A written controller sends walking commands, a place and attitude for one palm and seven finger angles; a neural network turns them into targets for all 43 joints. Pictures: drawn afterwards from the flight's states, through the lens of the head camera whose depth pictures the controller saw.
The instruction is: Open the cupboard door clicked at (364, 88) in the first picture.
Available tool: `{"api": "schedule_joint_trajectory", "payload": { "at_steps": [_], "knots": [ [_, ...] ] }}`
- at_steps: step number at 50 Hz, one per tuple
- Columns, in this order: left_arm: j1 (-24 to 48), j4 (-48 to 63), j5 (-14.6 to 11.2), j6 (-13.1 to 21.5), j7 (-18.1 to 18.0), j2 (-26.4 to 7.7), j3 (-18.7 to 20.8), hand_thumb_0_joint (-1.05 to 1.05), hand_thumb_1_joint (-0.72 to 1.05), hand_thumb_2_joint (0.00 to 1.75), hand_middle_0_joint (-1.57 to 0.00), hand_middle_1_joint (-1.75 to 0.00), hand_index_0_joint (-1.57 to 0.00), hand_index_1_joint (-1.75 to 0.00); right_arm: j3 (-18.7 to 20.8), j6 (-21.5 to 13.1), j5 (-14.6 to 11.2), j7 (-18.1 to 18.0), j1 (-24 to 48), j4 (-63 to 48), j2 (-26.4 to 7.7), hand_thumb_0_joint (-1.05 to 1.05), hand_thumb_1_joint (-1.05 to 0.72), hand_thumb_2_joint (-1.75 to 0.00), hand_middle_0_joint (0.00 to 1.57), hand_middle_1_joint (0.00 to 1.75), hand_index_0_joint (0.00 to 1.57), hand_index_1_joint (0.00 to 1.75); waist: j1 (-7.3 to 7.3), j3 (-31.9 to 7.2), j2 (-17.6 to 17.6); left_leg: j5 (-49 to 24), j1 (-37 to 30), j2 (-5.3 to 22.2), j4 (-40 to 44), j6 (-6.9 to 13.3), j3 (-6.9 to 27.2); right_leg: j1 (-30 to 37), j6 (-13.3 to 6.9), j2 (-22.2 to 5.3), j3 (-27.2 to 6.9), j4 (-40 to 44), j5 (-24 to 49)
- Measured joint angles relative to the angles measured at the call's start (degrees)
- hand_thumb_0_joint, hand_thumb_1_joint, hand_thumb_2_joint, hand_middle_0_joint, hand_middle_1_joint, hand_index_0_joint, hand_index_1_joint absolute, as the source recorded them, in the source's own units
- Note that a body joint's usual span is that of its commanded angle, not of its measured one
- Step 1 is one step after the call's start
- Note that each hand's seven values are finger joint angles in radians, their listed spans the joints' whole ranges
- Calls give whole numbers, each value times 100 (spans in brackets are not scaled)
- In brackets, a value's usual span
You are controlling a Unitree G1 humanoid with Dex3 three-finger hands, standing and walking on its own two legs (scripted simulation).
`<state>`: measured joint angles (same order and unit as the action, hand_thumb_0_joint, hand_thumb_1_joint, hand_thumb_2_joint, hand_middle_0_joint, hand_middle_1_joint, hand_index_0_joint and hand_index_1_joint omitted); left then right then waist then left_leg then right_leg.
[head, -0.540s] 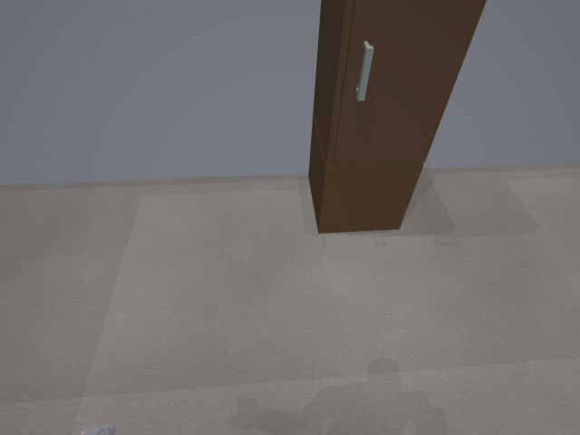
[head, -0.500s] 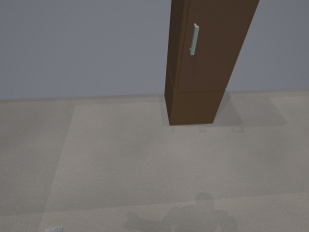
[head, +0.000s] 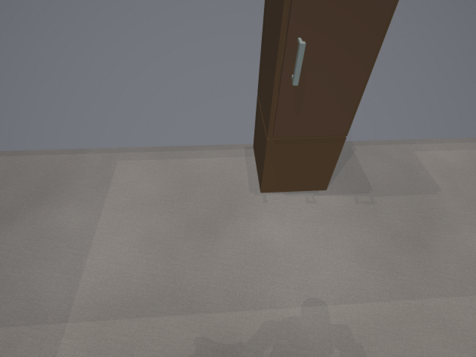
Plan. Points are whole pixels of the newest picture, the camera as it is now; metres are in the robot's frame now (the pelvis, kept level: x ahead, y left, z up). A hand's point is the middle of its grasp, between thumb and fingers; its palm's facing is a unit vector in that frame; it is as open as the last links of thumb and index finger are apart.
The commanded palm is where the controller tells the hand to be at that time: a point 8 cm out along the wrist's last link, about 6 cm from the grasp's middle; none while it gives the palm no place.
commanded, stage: stand and wait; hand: left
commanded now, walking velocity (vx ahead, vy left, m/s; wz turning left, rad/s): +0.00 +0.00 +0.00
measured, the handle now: (297, 62) +1.06 -0.14 +0.01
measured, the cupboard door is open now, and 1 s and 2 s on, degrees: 0 0 0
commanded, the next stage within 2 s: look at it before walking up in 0.28 s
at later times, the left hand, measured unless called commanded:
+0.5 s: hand out of the picture +0.06 +0.24 -0.15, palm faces -0.02 -0.94 -0.33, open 7.4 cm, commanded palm none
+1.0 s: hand out of the picture +0.06 +0.24 -0.15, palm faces -0.02 -0.94 -0.33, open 7.4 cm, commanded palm none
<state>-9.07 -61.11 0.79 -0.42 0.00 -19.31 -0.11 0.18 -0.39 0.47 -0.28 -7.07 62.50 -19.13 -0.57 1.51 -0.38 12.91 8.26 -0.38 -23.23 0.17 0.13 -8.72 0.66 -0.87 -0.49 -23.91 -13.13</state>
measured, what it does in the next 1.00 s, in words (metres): stands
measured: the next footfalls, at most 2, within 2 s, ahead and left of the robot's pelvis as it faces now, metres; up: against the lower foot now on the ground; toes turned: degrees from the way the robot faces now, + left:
left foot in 1.82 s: +0.02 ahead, +0.12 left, +0.00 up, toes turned -24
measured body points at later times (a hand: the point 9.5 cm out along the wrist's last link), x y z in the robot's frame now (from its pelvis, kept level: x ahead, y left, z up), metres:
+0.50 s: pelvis -0.01 -0.01 +0.00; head -0.01 -0.01 +0.45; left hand +0.06 +0.29 -0.13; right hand +0.07 -0.30 -0.13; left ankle +0.00 +0.12 -0.74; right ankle +0.00 -0.13 -0.74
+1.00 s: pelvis -0.01 -0.01 +0.00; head +0.00 -0.01 +0.45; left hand +0.06 +0.29 -0.13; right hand +0.07 -0.30 -0.13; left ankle +0.00 +0.12 -0.74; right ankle +0.00 -0.13 -0.74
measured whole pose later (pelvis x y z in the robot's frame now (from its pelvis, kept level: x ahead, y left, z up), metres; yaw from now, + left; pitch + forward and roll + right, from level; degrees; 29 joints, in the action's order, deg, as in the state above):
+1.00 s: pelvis -0.01 -0.01 +0.00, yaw +0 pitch -2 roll +0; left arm -8.6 -62.3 0.9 0.1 0.2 -19.5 -0.2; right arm -0.1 -0.7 0.3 -0.1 -6.9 64.1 -19.3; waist -0.5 1.6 -0.3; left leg 10.9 7.6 0.4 -20.5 -0.5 0.1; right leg -8.2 0.1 -0.1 -0.5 -21.0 -11.0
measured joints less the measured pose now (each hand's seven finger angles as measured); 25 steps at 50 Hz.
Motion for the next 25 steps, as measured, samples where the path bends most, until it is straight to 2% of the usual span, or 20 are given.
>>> {"api": "schedule_joint_trajectory", "payload": {
  "at_steps": [25],
  "knots": [
    [82, -93, 8, 41, 17, 31, -16, 1, 90, 90, -20, -30, -20, -30, -30, -23, -10, 24, -21, 153, 7, 1, -90, -90, 21, 30, 21, 30, 26, -13, 34, -175, 12, 59, 185, -65, 23, -25, -60, 58, 23, 156, 158]
  ]
}}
